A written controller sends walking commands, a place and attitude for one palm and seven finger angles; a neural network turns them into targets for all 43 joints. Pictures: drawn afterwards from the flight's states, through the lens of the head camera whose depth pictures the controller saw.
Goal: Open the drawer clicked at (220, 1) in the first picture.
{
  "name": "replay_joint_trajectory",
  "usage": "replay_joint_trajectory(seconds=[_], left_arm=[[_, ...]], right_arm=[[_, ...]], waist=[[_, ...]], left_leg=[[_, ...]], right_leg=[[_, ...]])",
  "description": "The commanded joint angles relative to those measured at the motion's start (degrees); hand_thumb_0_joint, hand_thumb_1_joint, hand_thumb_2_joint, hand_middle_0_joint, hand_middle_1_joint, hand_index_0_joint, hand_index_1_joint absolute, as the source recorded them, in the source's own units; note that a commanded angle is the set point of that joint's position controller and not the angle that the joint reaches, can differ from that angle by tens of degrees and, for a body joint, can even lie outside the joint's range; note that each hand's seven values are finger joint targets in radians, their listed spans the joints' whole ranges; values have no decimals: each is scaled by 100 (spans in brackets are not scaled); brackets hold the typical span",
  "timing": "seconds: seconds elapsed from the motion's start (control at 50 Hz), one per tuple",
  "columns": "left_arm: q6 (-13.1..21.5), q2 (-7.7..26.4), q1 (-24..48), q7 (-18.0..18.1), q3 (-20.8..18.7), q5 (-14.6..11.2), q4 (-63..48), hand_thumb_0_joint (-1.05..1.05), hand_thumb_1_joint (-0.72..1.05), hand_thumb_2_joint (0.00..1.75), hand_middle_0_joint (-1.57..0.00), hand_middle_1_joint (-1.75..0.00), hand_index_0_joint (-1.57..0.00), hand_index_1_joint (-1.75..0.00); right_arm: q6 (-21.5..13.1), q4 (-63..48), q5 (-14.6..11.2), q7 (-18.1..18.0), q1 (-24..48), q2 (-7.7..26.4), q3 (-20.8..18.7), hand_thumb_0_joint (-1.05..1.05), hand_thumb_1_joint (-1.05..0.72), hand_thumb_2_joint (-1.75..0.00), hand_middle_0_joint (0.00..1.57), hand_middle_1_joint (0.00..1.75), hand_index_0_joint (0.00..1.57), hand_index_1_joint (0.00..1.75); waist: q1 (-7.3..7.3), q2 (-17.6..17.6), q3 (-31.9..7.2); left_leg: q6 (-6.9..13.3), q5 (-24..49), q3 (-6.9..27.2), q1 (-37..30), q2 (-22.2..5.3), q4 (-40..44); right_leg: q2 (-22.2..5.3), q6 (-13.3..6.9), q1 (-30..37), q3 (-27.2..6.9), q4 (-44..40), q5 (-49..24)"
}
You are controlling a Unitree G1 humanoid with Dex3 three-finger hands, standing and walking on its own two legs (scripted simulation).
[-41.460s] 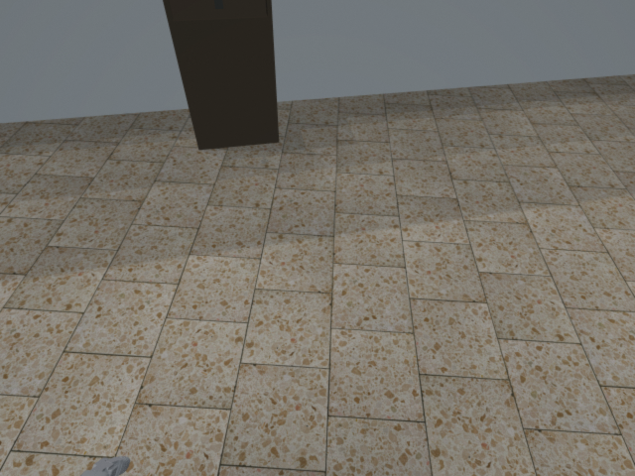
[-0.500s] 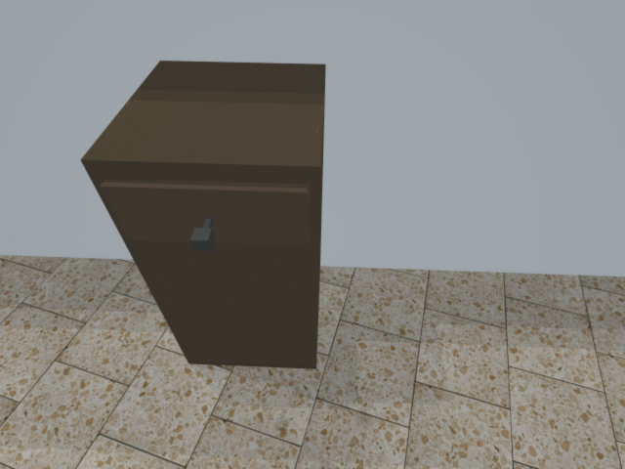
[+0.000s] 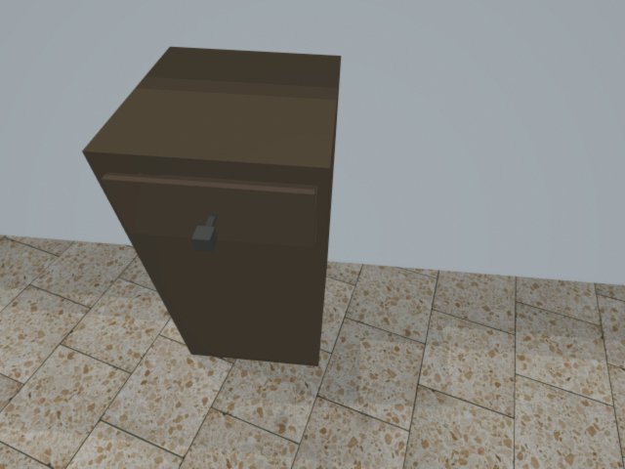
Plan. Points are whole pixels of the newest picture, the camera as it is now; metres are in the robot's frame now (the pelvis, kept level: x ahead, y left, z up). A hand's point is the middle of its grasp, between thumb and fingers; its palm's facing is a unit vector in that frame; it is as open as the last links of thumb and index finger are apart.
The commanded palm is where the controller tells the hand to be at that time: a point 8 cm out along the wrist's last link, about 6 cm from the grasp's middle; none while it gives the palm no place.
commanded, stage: look again from close up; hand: left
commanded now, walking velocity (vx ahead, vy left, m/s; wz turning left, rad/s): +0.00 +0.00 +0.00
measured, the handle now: (207, 231) +0.51 +0.24 -0.05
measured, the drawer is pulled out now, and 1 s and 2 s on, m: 0.02 0.02 0.02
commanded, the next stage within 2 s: raise the hand with hooked fingers in 0.58 s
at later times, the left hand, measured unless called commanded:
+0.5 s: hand out of the picture +0.02 +0.24 -0.18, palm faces -0.01 -0.98 -0.22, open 7.4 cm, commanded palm none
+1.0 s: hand (138, 408) +0.19 +0.24 -0.03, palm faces +0.00 -0.35 -0.94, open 8.1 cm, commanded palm +0.12 +0.27 -0.03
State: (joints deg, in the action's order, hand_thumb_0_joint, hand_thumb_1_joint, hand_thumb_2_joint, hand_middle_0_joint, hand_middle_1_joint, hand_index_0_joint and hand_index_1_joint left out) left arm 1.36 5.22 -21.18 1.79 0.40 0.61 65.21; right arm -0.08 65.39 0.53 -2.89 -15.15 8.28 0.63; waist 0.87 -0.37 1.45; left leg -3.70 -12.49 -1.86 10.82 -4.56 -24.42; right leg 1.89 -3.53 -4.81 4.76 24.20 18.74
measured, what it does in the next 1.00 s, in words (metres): shifts its weight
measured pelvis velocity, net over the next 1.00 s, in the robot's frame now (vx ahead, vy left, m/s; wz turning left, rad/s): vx -0.04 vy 0.04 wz -0.07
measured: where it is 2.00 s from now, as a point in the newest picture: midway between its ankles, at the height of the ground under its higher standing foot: outside the picture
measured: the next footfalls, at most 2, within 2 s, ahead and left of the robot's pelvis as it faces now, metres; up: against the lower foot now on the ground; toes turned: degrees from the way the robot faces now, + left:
none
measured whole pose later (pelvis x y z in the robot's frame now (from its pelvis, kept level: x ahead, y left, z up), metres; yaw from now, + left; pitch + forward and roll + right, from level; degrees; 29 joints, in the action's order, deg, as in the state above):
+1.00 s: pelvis -0.04 +0.04 -0.03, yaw -4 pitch +7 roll +2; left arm -1.1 16.2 -18.9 21.5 3.1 45.9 5.3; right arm -4.5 36.3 1.6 -0.9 -8.4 14.4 -1.8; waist 0.4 2.2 -7.3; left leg 2.5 -17.9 -7.8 29.9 0.6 -40.5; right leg 0.4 -2.2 -30.2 -1.0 45.5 22.5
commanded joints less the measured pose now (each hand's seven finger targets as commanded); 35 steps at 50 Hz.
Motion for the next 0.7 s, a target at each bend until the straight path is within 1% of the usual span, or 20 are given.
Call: replay_joint_trajectory(seconds=[0.0,0.04,0.06,0.08,0.1,0.12,0.14,0.18,0.2,0.22,0.24,0.26,0.28,0.32,0.36,0.4,0.56,0.64,0.66,0.68], left_arm=[[50,598,-563,32,-123,8,-75,0,90,90,-20,-30,-20,-30],[37,593,-500,31,-123,7,-100,0,90,90,-20,-30,-20,-30],[227,923,-906,291,-187,95,24,0,90,90,-20,-30,-20,-30],[277,1142,-686,260,-201,99,-263,0,90,90,-20,-30,-20,-30],[269,1035,-507,220,-168,89,-357,0,90,90,-20,-30,-20,-30],[258,1081,-395,207,-194,94,-363,0,90,90,-20,-30,-20,-30],[270,1049,-346,192,-182,113,-484,0,90,90,-20,-30,-20,-30],[220,995,-177,200,-158,80,-599,0,90,90,-20,-30,-20,-30],[185,938,-107,203,-134,37,-651,0,90,90,-20,-30,-20,-30],[122,823,-118,194,-125,8,-682,0,90,90,-20,-30,-20,-30],[44,706,-235,200,-118,-10,-699,0,90,90,-20,-30,-20,-30],[10,645,-282,191,-99,10,-680,0,90,90,-20,-30,-20,-30],[-31,703,-200,171,-90,21,-621,0,90,90,-20,-30,-20,-30],[-79,786,-160,131,-89,45,-598,0,90,90,-20,-30,-20,-30],[-98,828,-103,104,-70,34,-587,0,90,90,-20,-30,-20,-30],[-110,851,-20,75,-63,36,-616,0,90,90,-20,-30,-20,-30],[-123,925,38,23,-46,45,-632,0,90,90,-20,-30,-20,-30],[-90,908,-18,16,-34,36,-525,0,90,90,-20,-30,-20,-30],[43,1020,-171,242,-4,96,-453,0,90,90,-20,-30,-20,-30],[932,3202,4064,426,-400,1130,-9011,0,88,89,-20,-32,-20,-32]], right_arm=[[-62,-114,10,13,-406,325,-48,0,-90,-90,20,30,20,30],[-64,-110,16,14,-437,336,-45,0,-90,-90,20,30,20,30],[-146,-577,-36,96,482,523,-134,0,-90,-90,20,30,20,30],[-40,-803,-25,131,38,239,-136,0,-90,-90,20,30,20,30],[-29,-759,-4,125,-37,229,-165,0,-90,-90,20,30,20,30],[-24,-766,-22,160,-106,132,-116,0,-90,-90,20,30,20,30],[-70,-833,-27,180,-197,176,-119,0,-90,-90,20,30,20,30],[-139,-817,-23,161,-430,284,-133,0,-90,-90,20,30,20,30],[-171,-741,-18,144,-633,394,-138,0,-90,-90,20,30,20,30],[-214,-667,18,133,-791,561,-159,0,-90,-90,20,30,20,30],[-208,-687,41,101,-728,726,-147,0,-90,-90,20,30,20,30],[-181,-697,47,67,-602,751,-142,0,-90,-90,20,30,20,30],[-160,-684,41,57,-477,716,-123,0,-90,-90,20,30,20,30],[-130,-754,37,66,-382,678,-94,0,-90,-90,20,30,20,30],[-121,-759,35,84,-357,674,-72,0,-90,-90,20,30,20,30],[-110,-772,38,108,-344,690,-67,0,-90,-90,20,30,20,30],[-134,-695,35,131,-413,823,-62,0,-90,-90,20,30,20,30],[-162,-611,22,122,-483,794,-45,0,-90,-90,20,30,20,30],[-178,-986,-45,157,4,963,-83,0,-90,-90,20,30,20,30],[-1038,-2810,-301,-33,-325,1781,-273,0,-90,-90,20,30,20,30]], waist=[[-26,-184,332],[-36,-76,339],[273,-444,644],[-167,-356,343],[-181,162,183],[-155,-86,-152],[-173,-456,-397],[-255,-938,-694],[-314,-775,-762],[-247,-100,-753],[-115,403,-620],[-50,712,-355],[-31,951,-28],[8,702,448],[5,277,580],[-18,96,685],[-10,257,368],[-26,190,121],[65,-312,562],[-545,1333,-2509]], left_leg=[[391,1018,43,-190,-155,61],[396,1090,75,-203,-157,99],[204,242,-283,742,-5,-1633],[391,-790,155,1051,181,-2030],[449,-862,62,1080,156,-2110],[469,-879,-17,971,63,-1857],[453,-896,-90,940,193,-1544],[469,-309,-117,467,310,-714],[507,501,-6,103,215,-306],[637,1786,248,-205,-80,-391],[846,2521,647,-226,-477,-418],[946,2681,702,-137,-590,-361],[962,2518,770,68,-532,-204],[930,1777,751,492,-386,-41],[862,908,738,593,-265,108],[824,162,732,646,-198,321],[869,-481,906,458,-253,779],[860,21,810,189,-227,667],[643,1632,606,614,-231,-541],[607,2552,526,-1421,246,-89]], right_leg=[[-793,197,-483,-560,-568,-2312],[-764,148,-497,-564,-526,-2161],[-1374,809,-664,-1523,-642,-5938],[-1634,683,-254,-1277,-287,-6542],[-1554,334,-129,-1068,-130,-6398],[-1451,-42,78,-875,-17,-5890],[-1319,-227,355,-770,136,-5815],[-1109,-214,418,-626,523,-5392],[-971,-108,246,-595,759,-4702],[-782,12,-108,-507,909,-3350],[-570,109,-485,-431,750,-1771],[-445,132,-611,-369,537,-898],[-413,133,-640,-330,477,-481],[-427,126,-675,-356,302,-332],[-472,111,-718,-452,169,-319],[-530,110,-822,-518,63,-189],[-558,166,-744,-443,104,-69],[-611,177,-683,-496,34,-316],[-861,267,-920,-778,-265,-1613],[-193,36,-1041,-658,582,-2047]])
